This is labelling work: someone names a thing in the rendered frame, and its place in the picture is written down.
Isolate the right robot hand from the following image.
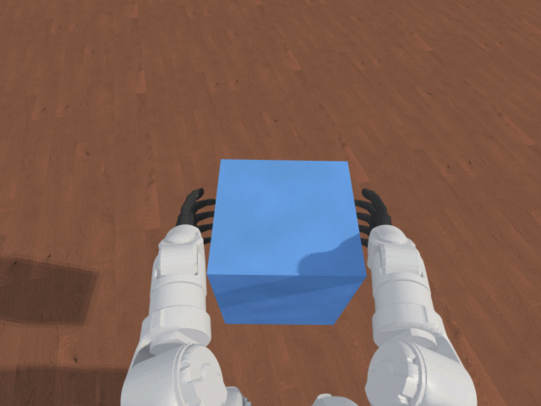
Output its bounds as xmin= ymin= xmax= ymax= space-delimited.
xmin=354 ymin=189 xmax=392 ymax=248

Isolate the robot left shin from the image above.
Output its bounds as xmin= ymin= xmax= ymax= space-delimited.
xmin=226 ymin=387 xmax=243 ymax=395

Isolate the right robot upper arm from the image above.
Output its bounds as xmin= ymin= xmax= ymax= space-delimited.
xmin=365 ymin=339 xmax=477 ymax=406

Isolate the left robot hand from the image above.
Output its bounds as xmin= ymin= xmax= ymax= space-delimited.
xmin=176 ymin=188 xmax=216 ymax=244

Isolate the carton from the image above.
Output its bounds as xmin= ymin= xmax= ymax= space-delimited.
xmin=207 ymin=159 xmax=367 ymax=325

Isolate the left robot upper arm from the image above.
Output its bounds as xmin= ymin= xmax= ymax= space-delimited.
xmin=121 ymin=343 xmax=227 ymax=406

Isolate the robot right forearm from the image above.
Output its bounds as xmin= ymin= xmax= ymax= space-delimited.
xmin=367 ymin=225 xmax=464 ymax=367

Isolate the robot left forearm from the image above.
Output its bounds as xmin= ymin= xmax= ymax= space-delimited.
xmin=120 ymin=224 xmax=211 ymax=405

